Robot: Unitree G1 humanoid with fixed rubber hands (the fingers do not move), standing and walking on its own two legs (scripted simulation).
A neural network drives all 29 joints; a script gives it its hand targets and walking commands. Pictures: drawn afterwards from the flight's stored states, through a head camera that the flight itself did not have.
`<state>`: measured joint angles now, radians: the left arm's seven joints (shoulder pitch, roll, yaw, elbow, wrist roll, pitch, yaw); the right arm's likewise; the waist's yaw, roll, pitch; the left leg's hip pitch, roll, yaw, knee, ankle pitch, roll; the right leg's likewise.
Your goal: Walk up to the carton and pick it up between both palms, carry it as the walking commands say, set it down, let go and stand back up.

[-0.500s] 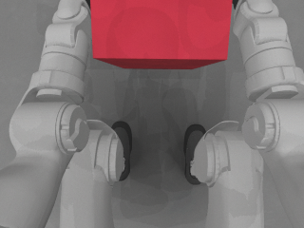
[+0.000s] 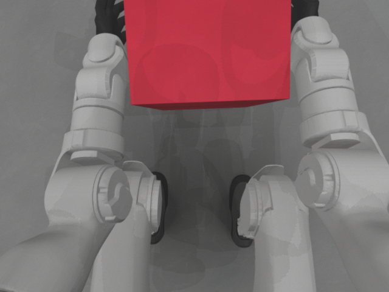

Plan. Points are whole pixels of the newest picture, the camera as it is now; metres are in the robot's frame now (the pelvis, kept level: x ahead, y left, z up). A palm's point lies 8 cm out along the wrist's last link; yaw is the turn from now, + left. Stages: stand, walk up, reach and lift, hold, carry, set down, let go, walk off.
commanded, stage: reach and lift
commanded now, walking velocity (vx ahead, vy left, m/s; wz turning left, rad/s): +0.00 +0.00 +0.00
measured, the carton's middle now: (204, 47) +0.53 -0.01 -0.19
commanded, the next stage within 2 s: none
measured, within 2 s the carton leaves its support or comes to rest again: neither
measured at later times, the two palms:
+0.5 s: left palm (94, 21) +0.53 +0.14 -0.06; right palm (319, 7) +0.55 -0.16 -0.06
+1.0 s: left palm (57, 6) +0.51 +0.15 +0.03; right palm out of the picture +0.52 -0.16 +0.02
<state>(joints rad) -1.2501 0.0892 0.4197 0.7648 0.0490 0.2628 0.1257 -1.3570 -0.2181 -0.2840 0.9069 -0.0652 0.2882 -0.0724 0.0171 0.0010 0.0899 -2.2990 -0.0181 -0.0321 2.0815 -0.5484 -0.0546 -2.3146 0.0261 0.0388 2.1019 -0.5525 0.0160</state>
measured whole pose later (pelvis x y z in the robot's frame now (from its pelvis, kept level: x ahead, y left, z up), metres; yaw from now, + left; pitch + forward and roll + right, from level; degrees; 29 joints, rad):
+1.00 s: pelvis +0.00 +0.00 +0.10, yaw -1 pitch +46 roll +1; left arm -1.10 -0.04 0.55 0.59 0.22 0.40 0.04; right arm -1.18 -0.10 -0.42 0.75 -0.22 0.40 0.01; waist 0.03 0.00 -0.12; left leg -2.07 -0.02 -0.04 1.74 -0.48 -0.05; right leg -2.08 0.03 0.03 1.76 -0.49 0.01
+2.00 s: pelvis +0.03 +0.00 +0.22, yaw -1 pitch +38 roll +0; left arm -0.78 -0.13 0.52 0.52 0.25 0.41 0.01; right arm -0.87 0.01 -0.44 0.68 -0.26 0.40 0.04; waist 0.03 0.00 -0.23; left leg -1.58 -0.01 -0.05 1.36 -0.44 -0.04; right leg -1.59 0.02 0.03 1.37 -0.45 0.01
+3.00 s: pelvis +0.07 +0.00 +0.35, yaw -2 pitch +20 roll +0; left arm -0.49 -0.20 0.46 0.39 0.30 0.42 -0.05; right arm -0.56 0.11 -0.40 0.52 -0.30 0.41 0.09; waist 0.04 0.00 -0.09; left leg -0.82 0.00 -0.04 0.73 -0.26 -0.02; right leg -0.83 0.01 0.05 0.75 -0.27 0.01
